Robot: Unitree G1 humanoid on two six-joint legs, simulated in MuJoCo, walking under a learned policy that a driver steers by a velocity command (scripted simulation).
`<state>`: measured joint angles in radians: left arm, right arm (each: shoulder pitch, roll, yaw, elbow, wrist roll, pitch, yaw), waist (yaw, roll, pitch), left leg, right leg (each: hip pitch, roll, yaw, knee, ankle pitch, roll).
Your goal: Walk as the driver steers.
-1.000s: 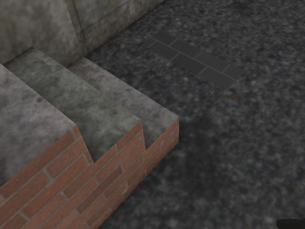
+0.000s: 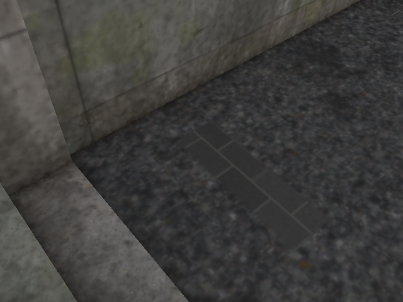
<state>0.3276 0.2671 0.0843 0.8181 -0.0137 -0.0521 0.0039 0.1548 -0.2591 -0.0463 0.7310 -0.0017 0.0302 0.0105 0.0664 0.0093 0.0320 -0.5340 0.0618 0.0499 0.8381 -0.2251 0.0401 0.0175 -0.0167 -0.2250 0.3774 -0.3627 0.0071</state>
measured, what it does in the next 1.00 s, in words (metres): climbs, turning left: left foot, then right foot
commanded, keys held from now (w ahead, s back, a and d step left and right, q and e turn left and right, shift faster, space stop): w+q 0.34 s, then w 0.66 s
